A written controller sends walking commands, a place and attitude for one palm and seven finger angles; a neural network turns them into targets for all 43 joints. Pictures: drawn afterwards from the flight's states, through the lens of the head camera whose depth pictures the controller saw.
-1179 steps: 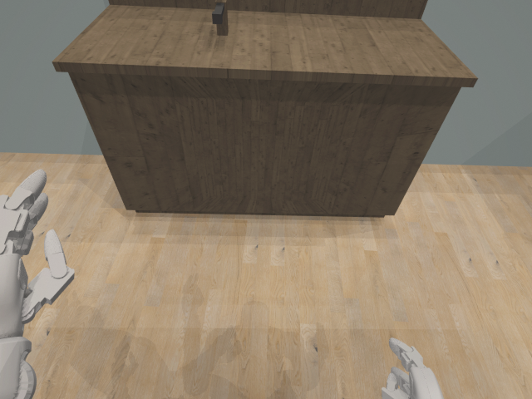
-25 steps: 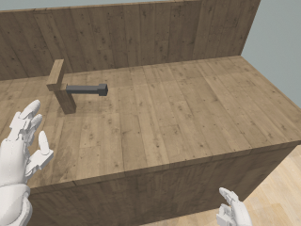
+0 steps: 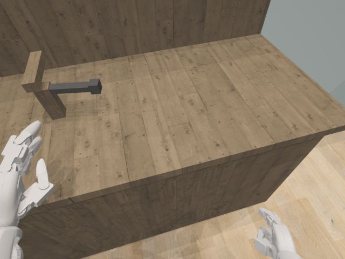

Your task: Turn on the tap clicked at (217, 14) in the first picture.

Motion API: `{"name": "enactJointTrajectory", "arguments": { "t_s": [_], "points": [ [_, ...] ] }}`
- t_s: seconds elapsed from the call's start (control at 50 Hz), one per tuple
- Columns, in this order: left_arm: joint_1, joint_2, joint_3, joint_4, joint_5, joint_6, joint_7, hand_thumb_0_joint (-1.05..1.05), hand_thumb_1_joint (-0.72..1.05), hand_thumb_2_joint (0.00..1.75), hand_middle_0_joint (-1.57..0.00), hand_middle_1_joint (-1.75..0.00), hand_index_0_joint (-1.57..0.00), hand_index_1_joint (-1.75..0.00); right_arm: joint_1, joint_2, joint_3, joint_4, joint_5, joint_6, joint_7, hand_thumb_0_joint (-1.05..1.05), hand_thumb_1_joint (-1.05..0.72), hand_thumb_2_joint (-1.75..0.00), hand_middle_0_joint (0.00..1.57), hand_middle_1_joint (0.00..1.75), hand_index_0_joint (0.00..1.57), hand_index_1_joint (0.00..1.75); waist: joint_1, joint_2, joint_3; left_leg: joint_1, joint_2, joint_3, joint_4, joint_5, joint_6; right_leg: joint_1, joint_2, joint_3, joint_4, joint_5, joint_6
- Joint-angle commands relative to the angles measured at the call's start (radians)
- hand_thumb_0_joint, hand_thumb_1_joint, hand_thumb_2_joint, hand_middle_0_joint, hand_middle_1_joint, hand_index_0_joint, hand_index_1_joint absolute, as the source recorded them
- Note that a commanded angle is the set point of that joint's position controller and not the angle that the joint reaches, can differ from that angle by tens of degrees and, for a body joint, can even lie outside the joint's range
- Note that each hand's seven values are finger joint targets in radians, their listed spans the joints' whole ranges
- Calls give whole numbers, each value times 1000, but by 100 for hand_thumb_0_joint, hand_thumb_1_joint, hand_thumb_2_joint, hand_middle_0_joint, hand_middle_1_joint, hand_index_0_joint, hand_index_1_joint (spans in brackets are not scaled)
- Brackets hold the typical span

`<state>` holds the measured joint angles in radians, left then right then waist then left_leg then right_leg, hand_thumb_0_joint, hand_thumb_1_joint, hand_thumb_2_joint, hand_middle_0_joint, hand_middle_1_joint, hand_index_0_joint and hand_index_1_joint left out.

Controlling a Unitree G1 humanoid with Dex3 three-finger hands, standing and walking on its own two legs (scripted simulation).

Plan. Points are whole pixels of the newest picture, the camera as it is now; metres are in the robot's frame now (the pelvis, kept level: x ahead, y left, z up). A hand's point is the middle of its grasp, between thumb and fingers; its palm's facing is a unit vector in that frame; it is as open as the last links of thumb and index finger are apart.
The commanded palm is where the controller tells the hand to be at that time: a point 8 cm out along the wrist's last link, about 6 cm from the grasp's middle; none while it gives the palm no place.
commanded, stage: step back with the hand held close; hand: left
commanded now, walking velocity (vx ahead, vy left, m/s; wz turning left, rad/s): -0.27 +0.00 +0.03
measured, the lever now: (95, 86) +0.49 +0.24 +0.13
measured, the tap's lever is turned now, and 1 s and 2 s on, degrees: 78 78 78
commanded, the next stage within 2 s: stop stepping back and stand still in 1.26 s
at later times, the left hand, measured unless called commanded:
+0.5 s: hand (15, 215) +0.16 +0.26 +0.15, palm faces +0.40 -0.81 -0.43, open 7.4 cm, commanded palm +0.10 +0.30 +0.18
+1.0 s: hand (21, 241) +0.12 +0.22 +0.16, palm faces +0.38 -0.85 -0.37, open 7.4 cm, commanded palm +0.05 +0.27 +0.18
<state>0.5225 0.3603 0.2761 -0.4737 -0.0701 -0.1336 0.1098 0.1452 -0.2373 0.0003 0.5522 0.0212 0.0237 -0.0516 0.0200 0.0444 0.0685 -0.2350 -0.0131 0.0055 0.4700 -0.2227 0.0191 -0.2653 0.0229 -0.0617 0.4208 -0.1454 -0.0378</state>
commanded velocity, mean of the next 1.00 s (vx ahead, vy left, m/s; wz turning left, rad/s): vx -0.34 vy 0.00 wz -0.01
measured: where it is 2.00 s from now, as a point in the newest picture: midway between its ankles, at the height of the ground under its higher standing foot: outside the picture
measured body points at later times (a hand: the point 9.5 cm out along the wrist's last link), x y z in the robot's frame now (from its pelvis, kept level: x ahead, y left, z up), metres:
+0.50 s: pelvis -0.05 +0.01 -0.02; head -0.02 +0.02 +0.43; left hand +0.13 +0.30 +0.17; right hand +0.13 -0.21 -0.10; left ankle +0.02 +0.11 -0.74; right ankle +0.05 -0.09 -0.74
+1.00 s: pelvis -0.11 -0.01 -0.01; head -0.06 +0.00 +0.44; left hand +0.09 +0.27 +0.18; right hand +0.09 -0.20 -0.10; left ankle +0.02 +0.11 -0.74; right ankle -0.18 -0.14 -0.74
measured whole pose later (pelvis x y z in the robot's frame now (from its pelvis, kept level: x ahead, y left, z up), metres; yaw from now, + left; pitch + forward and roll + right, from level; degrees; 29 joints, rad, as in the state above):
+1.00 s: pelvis -0.11 -0.01 -0.01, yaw -1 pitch +4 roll -1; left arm 0.42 0.35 0.33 -0.57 -0.04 -0.15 0.15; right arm 0.11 -0.13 0.04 0.61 -0.02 -0.10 -0.04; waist 0.04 0.00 0.05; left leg -0.48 0.06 0.04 0.42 -0.01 0.00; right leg -0.19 0.02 0.03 0.49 -0.34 0.01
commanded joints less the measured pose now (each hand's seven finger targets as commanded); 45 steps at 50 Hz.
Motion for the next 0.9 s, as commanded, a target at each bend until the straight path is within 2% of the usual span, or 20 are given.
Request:
{"name": "enactJointTrajectory", "arguments": {
  "t_s": [0.0,0.02,0.1,0.14,0.24,0.32,0.38,0.42,0.48,0.5,0.52,0.56,0.6,0.64,0.68,0.7,0.74,0.78,0.82,0.88],
  "points": [
    [-45,245,204,-305,4,-77,47,0,90,90,-20,-30,-20,-30,-96,-96,-44,-169,2,-49,-16,0,-90,-90,20,30,20,30,1,-59,-239,26,105,-116,4,159,26,54,-194,182,-36,148,3],
    [-45,214,181,-297,5,-77,49,0,90,90,-20,-30,-20,-30,-91,-93,-40,-168,1,-50,-18,0,-90,-90,20,30,20,30,0,-48,-218,0,107,-131,-7,126,28,37,-183,168,-30,87,5],
    [-38,224,197,-306,11,-82,62,0,90,90,-20,-30,-20,-30,-93,-106,-42,-164,-1,-64,-23,0,-90,-90,20,30,20,30,-4,46,-163,-97,122,-168,-55,-79,42,-5,-150,175,-29,-97,9],
    [-21,198,184,-287,17,-87,65,0,90,90,-20,-30,-20,-30,-80,-107,-41,-165,-1,-67,-25,0,-90,-90,20,30,20,30,-4,45,-154,-169,136,-184,-86,-171,49,24,-125,148,-4,-142,20],
    [-22,179,187,-278,36,-96,67,0,90,90,-20,-30,-20,-30,-67,-120,-44,-171,-3,-78,-25,0,-90,-90,20,30,20,30,-3,62,-149,-322,173,-235,-176,-332,72,121,-70,114,101,-151,39],
    [-48,167,179,-277,46,-98,65,0,90,90,-20,-30,-20,-30,-65,-111,-44,-169,-5,-82,-28,0,-90,-90,20,30,20,30,-4,41,-153,-346,176,-237,-173,-307,77,150,-59,113,147,-65,41],
    [-68,169,176,-283,47,-99,64,0,90,90,-20,-30,-20,-30,-59,-108,-45,-167,-8,-82,-24,0,-90,-90,20,30,20,30,-7,-15,-138,-340,150,-205,-98,-326,71,99,-99,168,94,-99,26],
    [-95,172,178,-295,51,-101,66,0,90,90,-20,-30,-20,-30,-56,-104,-40,-159,-15,-83,-23,0,-90,-90,20,30,20,30,-13,-4,-114,-368,140,-201,-74,-386,74,75,-119,206,59,-183,15],
    [-99,184,171,-315,41,-102,76,0,90,90,-20,-30,-20,-30,-37,-89,-40,-137,-12,-83,-14,0,-90,-90,20,30,20,30,-21,-94,-129,-235,89,-150,110,-287,37,-68,-229,310,-66,-228,-47],
    [-98,214,192,-352,38,-103,81,0,90,90,-20,-30,-20,-30,-34,-88,-41,-130,-15,-83,-12,0,-90,-90,20,30,20,30,-26,-89,-162,-179,80,-141,148,-233,23,-91,-263,324,-73,-182,-71],
    [-79,186,171,-351,32,-103,82,0,90,90,-20,-30,-20,-30,-30,-70,-33,-120,-16,-82,-9,0,-90,-90,20,30,20,30,-30,-92,-186,-147,80,-139,162,-189,18,-94,-279,305,-58,-124,-78],
    [-43,200,188,-357,27,-106,87,0,90,90,-20,-30,-20,-30,-39,-73,-37,-122,-14,-82,-7,0,-90,-90,20,30,20,30,-30,-79,-199,-134,87,-147,163,-163,19,-111,-274,282,-31,-78,-70],
    [-3,229,227,-379,26,-111,92,0,90,90,-20,-30,-20,-30,-45,-84,-45,-129,-12,-79,-9,0,-90,-90,20,30,20,30,-30,-24,-207,-154,119,-187,91,-173,28,-106,-230,238,22,-90,-49],
    [10,214,234,-404,31,-126,89,0,90,90,-20,-30,-20,-30,-56,-89,-43,-141,-14,-83,-13,0,-90,-90,20,30,20,30,-25,58,-200,-254,181,-249,-45,-221,53,-46,-130,155,138,-121,1],
    [4,215,266,-400,50,-139,88,0,90,90,-20,-30,-20,-30,-67,-102,-51,-153,-18,-102,-19,0,-90,-90,20,30,20,30,-19,228,-207,-468,308,-358,-273,-420,110,148,-4,86,416,-191,52],
    [-19,227,278,-394,62,-136,90,0,90,90,-20,-30,-20,-30,-68,-105,-54,-147,-29,-115,-22,0,-90,-90,20,30,20,30,-22,281,-195,-493,348,-411,-344,-423,131,140,26,92,567,-232,62],
    [-67,195,243,-371,54,-127,87,0,90,90,-20,-30,-20,-30,-36,-82,-62,-115,-37,-129,-21,0,-90,-90,20,30,20,30,-21,161,-178,-296,350,-365,-266,-166,130,-48,7,128,643,-288,53],
    [-42,160,205,-330,35,-119,77,0,90,90,-20,-30,-20,-30,-21,-72,-61,-88,-32,-147,-16,0,-90,-90,20,30,20,30,-5,71,-213,-12,311,-286,-200,50,102,-189,-1,102,516,-341,57],
    [-42,111,147,-303,26,-104,69,0,90,90,-20,-30,-20,-30,-17,-66,-48,-71,-30,-156,-15,0,-90,-90,20,30,20,30,-11,95,-230,123,290,-250,-177,200,88,-214,4,92,393,-357,60],
    [-126,96,100,-312,32,-86,55,0,90,90,-20,-30,-20,-30,-35,-73,-33,-43,-36,-162,-7,0,-90,-90,20,30,20,30,-9,188,-255,185,265,-211,-169,288,71,-147,12,96,179,-290,52]
  ]
}}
